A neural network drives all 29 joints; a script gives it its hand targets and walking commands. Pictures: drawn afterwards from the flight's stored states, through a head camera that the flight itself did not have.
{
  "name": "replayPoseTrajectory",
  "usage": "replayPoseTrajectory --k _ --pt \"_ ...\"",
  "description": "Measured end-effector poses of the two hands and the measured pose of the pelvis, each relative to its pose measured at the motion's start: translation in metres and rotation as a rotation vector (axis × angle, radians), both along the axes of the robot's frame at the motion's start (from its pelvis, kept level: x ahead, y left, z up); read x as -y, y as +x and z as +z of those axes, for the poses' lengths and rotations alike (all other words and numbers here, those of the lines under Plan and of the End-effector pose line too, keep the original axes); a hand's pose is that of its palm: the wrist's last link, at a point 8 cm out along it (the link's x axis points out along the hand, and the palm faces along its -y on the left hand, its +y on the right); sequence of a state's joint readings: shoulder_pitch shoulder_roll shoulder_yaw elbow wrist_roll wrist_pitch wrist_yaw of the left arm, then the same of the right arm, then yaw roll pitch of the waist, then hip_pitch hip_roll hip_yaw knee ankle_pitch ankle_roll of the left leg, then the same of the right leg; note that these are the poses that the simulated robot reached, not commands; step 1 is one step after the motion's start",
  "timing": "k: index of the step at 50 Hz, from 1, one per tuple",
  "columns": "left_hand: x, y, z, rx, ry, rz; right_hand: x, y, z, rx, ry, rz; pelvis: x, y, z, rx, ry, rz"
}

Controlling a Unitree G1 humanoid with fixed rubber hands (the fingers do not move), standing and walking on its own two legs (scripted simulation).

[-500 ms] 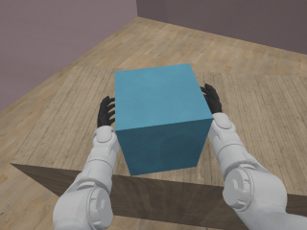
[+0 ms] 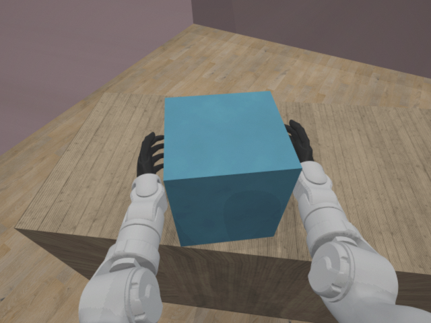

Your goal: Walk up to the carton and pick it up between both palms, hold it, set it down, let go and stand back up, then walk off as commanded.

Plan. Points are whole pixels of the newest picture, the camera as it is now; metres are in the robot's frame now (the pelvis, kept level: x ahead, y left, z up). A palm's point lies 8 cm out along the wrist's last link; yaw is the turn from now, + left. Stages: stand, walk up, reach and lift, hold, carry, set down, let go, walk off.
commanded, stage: reach and lift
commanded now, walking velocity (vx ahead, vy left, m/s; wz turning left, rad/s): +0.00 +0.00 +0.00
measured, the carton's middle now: (223, 172) +0.42 +0.04 +0.04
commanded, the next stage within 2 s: none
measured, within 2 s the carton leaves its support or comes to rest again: leaves its support in 0.38 s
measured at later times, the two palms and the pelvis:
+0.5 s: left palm (147, 171) +0.39 +0.18 +0.08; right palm (301, 158) +0.43 -0.11 +0.08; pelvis +0.00 +0.00 +0.00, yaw +0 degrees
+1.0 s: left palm (141, 172) +0.37 +0.19 +0.09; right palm (303, 155) +0.42 -0.11 +0.11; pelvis -0.01 +0.00 +0.00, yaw +0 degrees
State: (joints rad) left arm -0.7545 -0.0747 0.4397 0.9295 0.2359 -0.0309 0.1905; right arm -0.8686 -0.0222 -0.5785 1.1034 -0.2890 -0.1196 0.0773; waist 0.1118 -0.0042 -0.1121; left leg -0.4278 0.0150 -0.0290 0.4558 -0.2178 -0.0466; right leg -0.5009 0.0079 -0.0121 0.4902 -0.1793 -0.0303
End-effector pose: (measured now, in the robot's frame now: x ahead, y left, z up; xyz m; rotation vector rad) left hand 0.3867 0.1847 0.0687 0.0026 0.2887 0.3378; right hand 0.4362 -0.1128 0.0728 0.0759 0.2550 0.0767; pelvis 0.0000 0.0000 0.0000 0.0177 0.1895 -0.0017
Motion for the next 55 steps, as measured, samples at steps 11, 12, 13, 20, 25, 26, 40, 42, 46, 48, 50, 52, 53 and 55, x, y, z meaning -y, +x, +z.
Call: replayPoseTrajectory --k 11,12,13,20,25,26,40,42,46,48,50,52,53,55 --pt "0.000 0.000 0.000 0.001 -0.002 0.000 0.000 0.000 0.000 0.003 0.000 0.000 0.000 0.000 0.000 0.000 0.000 0.000" --pt "0.000 0.000 0.000 0.001 -0.002 0.000 0.000 0.000 0.000 0.004 -0.001 0.000 0.000 0.000 0.000 0.000 0.000 0.000" --pt "0.000 0.000 0.000 0.001 -0.002 0.000 0.000 0.000 0.000 0.004 -0.001 0.001 0.000 0.000 0.000 0.000 0.000 0.000" --pt "0.000 -0.001 0.003 0.021 0.000 0.000 0.000 -0.001 0.003 0.030 -0.019 0.006 0.000 -0.001 0.000 0.002 0.000 0.000" --pt "0.000 -0.001 0.008 0.050 0.003 0.001 0.000 -0.001 0.009 0.067 -0.046 0.013 0.000 -0.002 0.000 0.004 0.000 0.000" --pt "0.000 -0.002 0.008 0.051 0.002 0.001 0.000 -0.002 0.010 0.070 -0.054 0.015 0.000 -0.003 0.000 0.005 -0.001 0.000" --pt "-0.003 -0.009 0.013 0.054 -0.003 0.003 -0.003 -0.008 0.019 0.089 -0.126 0.030 -0.003 -0.009 0.001 0.016 -0.004 0.000" --pt "-0.003 -0.011 0.015 0.053 -0.004 0.004 -0.004 -0.009 0.020 0.090 -0.132 0.030 -0.003 -0.010 0.001 0.019 -0.004 0.000" --pt "-0.003 -0.013 0.021 0.058 -0.005 0.004 -0.003 -0.012 0.026 0.098 -0.145 0.031 -0.003 -0.012 0.001 0.024 -0.004 0.000" --pt "-0.003 -0.015 0.024 0.060 -0.008 0.004 -0.003 -0.014 0.030 0.101 -0.152 0.032 -0.003 -0.013 0.001 0.032 -0.004 -0.001" --pt "-0.003 -0.017 0.026 0.058 -0.012 0.005 -0.003 -0.016 0.033 0.100 -0.157 0.032 -0.003 -0.014 0.001 0.041 -0.005 -0.001" --pt "-0.003 -0.020 0.029 0.055 -0.015 0.005 -0.003 -0.019 0.036 0.097 -0.161 0.032 -0.003 -0.016 0.001 0.052 -0.005 -0.001" --pt "-0.003 -0.021 0.030 0.055 -0.015 0.005 -0.004 -0.020 0.037 0.096 -0.162 0.032 -0.003 -0.016 0.001 0.057 -0.005 -0.001" --pt "-0.003 -0.023 0.034 0.054 -0.018 0.005 -0.003 -0.023 0.040 0.095 -0.162 0.030 -0.003 -0.018 0.001 0.066 -0.005 -0.001"
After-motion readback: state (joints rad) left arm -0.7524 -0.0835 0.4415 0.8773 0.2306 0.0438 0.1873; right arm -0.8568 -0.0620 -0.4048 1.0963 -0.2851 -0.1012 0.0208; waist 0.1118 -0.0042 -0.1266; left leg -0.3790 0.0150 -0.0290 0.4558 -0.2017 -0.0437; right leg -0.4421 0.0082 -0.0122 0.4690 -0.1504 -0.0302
